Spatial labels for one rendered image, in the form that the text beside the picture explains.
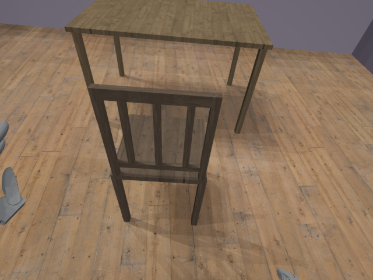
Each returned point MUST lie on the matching left robot hand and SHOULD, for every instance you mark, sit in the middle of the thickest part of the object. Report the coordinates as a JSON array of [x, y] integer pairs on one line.
[[12, 202]]

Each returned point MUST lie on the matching right robot hand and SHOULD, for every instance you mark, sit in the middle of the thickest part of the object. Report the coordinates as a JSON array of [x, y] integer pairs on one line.
[[284, 275]]

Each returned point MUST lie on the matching chair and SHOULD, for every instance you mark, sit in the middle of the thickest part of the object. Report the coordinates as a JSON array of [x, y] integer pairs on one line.
[[156, 148]]

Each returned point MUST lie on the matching table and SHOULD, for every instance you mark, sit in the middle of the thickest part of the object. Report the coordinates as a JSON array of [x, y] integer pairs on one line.
[[190, 21]]

